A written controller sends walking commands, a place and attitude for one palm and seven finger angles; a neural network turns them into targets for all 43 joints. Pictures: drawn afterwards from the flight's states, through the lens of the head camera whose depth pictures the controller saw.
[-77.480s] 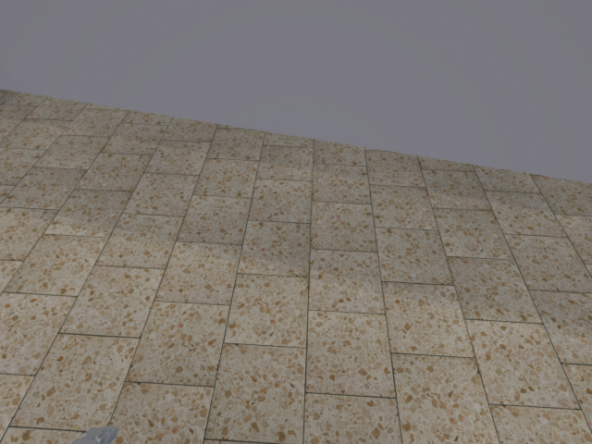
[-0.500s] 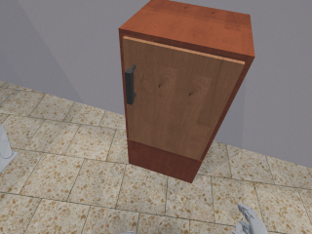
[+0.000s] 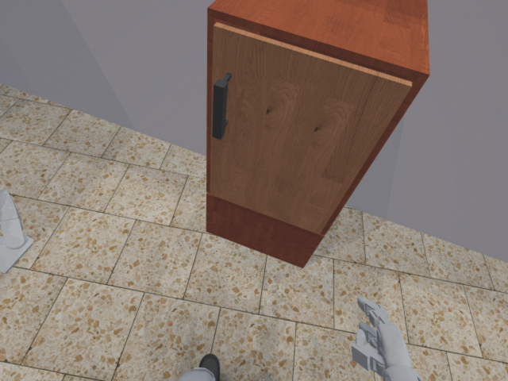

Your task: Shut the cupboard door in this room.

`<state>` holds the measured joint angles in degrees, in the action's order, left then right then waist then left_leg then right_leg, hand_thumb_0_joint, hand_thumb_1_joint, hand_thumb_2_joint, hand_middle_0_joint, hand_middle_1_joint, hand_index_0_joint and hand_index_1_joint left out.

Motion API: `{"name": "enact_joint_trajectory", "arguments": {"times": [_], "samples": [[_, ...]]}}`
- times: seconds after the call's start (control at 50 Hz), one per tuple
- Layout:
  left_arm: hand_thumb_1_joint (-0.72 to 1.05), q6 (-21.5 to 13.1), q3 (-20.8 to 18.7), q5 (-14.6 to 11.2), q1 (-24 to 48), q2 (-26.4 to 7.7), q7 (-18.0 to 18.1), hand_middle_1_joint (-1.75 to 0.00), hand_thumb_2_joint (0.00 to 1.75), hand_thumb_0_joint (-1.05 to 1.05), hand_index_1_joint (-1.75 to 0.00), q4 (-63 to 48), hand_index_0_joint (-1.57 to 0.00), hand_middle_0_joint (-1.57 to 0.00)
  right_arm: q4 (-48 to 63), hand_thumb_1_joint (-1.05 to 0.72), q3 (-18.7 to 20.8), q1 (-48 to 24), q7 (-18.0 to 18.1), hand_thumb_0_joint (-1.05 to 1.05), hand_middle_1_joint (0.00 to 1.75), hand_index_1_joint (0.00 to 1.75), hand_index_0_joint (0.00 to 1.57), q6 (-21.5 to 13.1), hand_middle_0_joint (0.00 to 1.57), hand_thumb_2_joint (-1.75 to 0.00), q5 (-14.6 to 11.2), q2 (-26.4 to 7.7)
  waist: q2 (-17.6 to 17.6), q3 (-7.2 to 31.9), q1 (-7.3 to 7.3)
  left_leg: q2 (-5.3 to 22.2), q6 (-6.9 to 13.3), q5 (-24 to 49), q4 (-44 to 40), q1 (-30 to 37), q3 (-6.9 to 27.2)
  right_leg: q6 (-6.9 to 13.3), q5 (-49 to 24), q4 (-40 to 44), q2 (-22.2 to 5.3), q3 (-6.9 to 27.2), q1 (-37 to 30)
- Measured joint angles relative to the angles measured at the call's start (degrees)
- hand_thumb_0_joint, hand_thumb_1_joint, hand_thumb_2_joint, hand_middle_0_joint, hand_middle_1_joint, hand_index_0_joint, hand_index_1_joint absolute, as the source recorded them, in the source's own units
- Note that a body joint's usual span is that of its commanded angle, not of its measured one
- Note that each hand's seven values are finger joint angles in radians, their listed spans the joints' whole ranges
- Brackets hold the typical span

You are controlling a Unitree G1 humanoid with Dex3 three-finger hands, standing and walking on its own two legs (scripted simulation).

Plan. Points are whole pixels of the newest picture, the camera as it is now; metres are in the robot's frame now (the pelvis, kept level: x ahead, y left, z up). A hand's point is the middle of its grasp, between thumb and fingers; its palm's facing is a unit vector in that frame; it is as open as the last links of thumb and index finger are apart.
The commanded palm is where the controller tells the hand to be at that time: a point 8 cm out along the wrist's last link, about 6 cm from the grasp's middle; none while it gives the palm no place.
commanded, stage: step back with the hand held close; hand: left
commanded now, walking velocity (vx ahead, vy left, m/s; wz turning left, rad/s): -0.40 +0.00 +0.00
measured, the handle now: (223, 106) +0.69 +0.15 -0.01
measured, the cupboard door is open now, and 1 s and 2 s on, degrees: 0 0 0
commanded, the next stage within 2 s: stop stepping back and stand still in 0.02 s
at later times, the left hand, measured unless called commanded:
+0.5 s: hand out of the picture +0.09 +0.26 +0.16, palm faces +0.47 -0.83 -0.32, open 7.5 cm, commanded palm +0.03 +0.29 +0.18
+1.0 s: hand out of the picture +0.06 +0.28 +0.17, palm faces +0.50 -0.78 -0.38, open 7.5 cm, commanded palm -0.01 +0.31 +0.18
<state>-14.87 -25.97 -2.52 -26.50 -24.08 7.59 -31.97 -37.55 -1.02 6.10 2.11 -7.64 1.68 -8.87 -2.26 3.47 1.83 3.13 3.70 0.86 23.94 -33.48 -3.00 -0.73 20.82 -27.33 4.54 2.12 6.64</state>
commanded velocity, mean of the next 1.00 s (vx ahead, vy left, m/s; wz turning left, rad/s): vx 0.10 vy -0.02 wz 0.00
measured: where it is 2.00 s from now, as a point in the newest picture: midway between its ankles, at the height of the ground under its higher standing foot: outside the picture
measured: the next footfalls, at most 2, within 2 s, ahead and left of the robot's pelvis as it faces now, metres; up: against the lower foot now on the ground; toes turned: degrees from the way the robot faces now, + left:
right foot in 0.04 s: -0.12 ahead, -0.10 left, +0.00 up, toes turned +1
left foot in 0.34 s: -0.04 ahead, +0.13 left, +0.00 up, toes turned +3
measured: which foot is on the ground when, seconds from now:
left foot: down 0.00-0.16, up 0.18-0.32, down 0.34-1.00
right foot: up 0.00-0.02, down 0.04-1.00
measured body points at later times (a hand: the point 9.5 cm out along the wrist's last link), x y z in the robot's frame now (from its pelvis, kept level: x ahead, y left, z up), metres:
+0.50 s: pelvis -0.12 -0.01 -0.01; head -0.15 +0.02 +0.44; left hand +0.06 +0.30 +0.17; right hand +0.00 -0.27 -0.08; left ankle -0.04 +0.08 -0.73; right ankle -0.19 -0.13 -0.73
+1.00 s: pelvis -0.14 +0.00 -0.01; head -0.16 +0.02 +0.44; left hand +0.02 +0.32 +0.19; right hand +0.02 -0.22 -0.08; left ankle -0.08 +0.13 -0.73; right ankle -0.16 -0.10 -0.73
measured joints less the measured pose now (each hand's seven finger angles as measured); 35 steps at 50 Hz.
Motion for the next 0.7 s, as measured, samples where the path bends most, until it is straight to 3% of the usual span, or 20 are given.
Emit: {"name": "enact_joint_trajectory", "arguments": {"times": [0.04,0.1,0.14,0.18,0.22,0.28,0.34,0.38,0.44,0.5,0.6,0.64,0.7], "samples": [[0.89,0.1,0.0,-0.2,0.5,-1.8,-0.9,-0.30,0.90,0.02,-0.30,-1.5,-0.20,-0.21,1.1,-0.90,-0.1,-2.9,-0.7,0.01,0.30,0.30,0.20,-0.3,0.21,-0.90,0.0,0.4,-0.3,-2.1,-0.65,0.7,-0.4,2.5,-1.3,-0.8,-0.8,-0.3,-0.8,1.3,-0.1,-0.5,0.1],[0.89,-0.1,-1.5,-1.0,-1.3,-5.4,-2.7,-0.30,0.90,0.02,-0.30,-4.2,-0.20,-0.21,3.7,-0.90,-0.2,-5.4,-1.4,0.01,0.30,0.30,0.21,0.1,0.21,-0.90,-0.3,0.7,0.2,-4.3,-2.20,1.7,-1.1,5.3,-1.6,-2.2,-1.1,0.6,4.0,3.2,0.1,-2.2,0.3],[0.89,-0.5,-1.9,-1.4,-3.7,-6.7,-4.0,-0.31,0.90,0.02,-0.30,-5.6,-0.21,-0.22,4.9,-0.90,0.0,-4.8,-1.4,0.01,0.30,0.30,0.20,1.4,0.21,-0.90,-0.9,0.0,3.2,-5.4,-3.32,3.3,-1.8,6.7,-1.4,-2.2,1.1,2.0,2.9,3.2,2.5,-3.7,-0.2],[0.88,-1.2,-3.1,-2.0,-8.2,-8.8,-4.3,-0.31,0.90,0.02,-0.30,-6.7,-0.21,-0.22,5.1,-0.90,-0.1,-1.5,-0.8,0.01,0.30,0.30,0.20,3.1,0.21,-0.90,-2.0,-0.1,2.7,-4.3,-3.81,2.4,-3.0,-1.3,3.1,-2.4,2.6,2.5,2.3,1.6,2.4,-4.1,-0.6],[0.88,-1.0,-4.4,-1.9,-12.7,-9.7,-3.5,-0.31,0.90,0.01,-0.31,-6.4,-0.22,-0.22,4.4,-0.90,-0.4,3.1,0.3,0.01,0.30,0.30,0.20,4.6,0.20,-0.90,-2.2,-0.5,0.6,-1.2,-2.73,0.1,-4.0,-10.1,12.1,-1.9,3.2,2.8,3.5,-0.6,0.7,-2.9,-0.6],[0.88,1.3,-3.5,-1.1,-12.6,-6.6,-1.1,-0.31,0.90,0.01,-0.31,-1.5,-0.22,-0.23,2.4,-0.90,0.0,9.8,1.9,0.01,0.30,0.30,0.20,5.7,0.20,-0.90,-1.9,-3.2,0.5,3.9,-1.00,-1.8,-4.3,-14.9,18.5,3.1,3.1,2.5,4.3,-1.5,-1.1,-1.3,-1.2],[0.88,3.6,0.0,0.0,-3.8,-0.8,1.2,-0.31,0.90,0.01,-0.31,7.3,-0.22,-0.22,-0.6,-0.90,1.6,14.6,3.1,0.01,0.30,0.30,0.20,5.3,0.20,-0.90,-2.5,-6.4,2.6,6.4,-1.21,-1.8,-3.0,-18.0,15.8,10.0,3.0,1.4,5.1,-2.4,-2.2,-3.4,-1.9],[0.88,5.1,1.6,0.5,1.8,2.7,2.2,-0.31,0.90,0.01,-0.31,12.0,-0.21,-0.22,-3.5,-0.90,2.3,15.0,3.5,0.01,0.30,0.29,0.20,5.5,0.20,-0.90,-2.8,-7.1,2.0,5.3,-1.43,-3.5,-2.0,-17.9,14.0,11.2,3.1,0.7,5.5,-3.2,-3.9,-4.6,-2.2],[0.89,6.9,2.2,0.2,2.2,5.2,2.8,-0.30,0.90,0.01,-0.30,12.0,-0.20,-0.21,-3.7,-0.90,1.9,13.1,3.3,0.01,0.30,0.29,0.20,5.0,0.20,-0.90,-2.8,-6.3,0.2,2.3,-2.39,-4.6,-1.2,-14.1,11.4,12.7,1.2,0.0,4.9,-5.9,-5.6,-3.3,-1.0],[0.89,6.3,2.9,0.0,-1.1,3.5,2.1,-0.30,0.90,0.02,-0.30,7.5,-0.20,-0.21,-1.6,-0.91,1.1,11.3,2.8,0.01,0.30,0.29,0.20,2.5,0.20,-0.90,-2.2,-3.5,-1.1,0.5,-4.26,-4.3,-1.1,-11.6,8.4,12.9,0.4,0.4,3.7,-7.2,-5.0,-1.6,1.7],[0.89,3.7,1.2,0.1,-5.9,-2.0,0.9,-0.30,0.90,0.02,-0.30,1.7,-0.21,-0.21,1.8,-0.90,-0.9,10.1,2.1,0.01,0.30,0.29,0.20,0.9,0.20,-0.90,-1.4,0.6,-0.7,0.2,-6.00,-3.2,-2.3,-10.3,4.4,11.2,1.2,2.4,2.1,-2.6,-2.8,-3.3,3.4],[0.89,3.5,0.3,-0.2,-7.5,-3.5,0.8,-0.31,0.90,0.02,-0.30,1.2,-0.21,-0.22,2.3,-0.90,-1.2,9.9,1.7,0.01,0.30,0.30,0.20,1.5,0.20,-0.90,-1.3,0.9,0.6,0.5,-5.76,-2.7,-2.9,-15.1,6.3,9.7,2.0,3.3,1.5,-1.2,-2.3,-4.1,3.6],[0.89,3.5,-0.3,-0.4,-9.1,-3.8,1.3,-0.31,0.90,0.01,-0.30,1.1,-0.21,-0.22,1.7,-0.90,-0.9,10.3,1.3,0.01,0.30,0.30,0.20,3.1,0.20,-0.90,-1.4,0.1,1.0,1.5,-3.04,-2.8,-3.7,-20.4,18.9,5.9,2.0,4.3,-3.0,-0.6,-2.6,-3.5,3.8]]}}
